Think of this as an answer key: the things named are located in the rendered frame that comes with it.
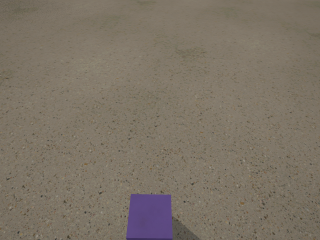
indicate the carton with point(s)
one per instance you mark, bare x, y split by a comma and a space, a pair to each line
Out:
150, 217

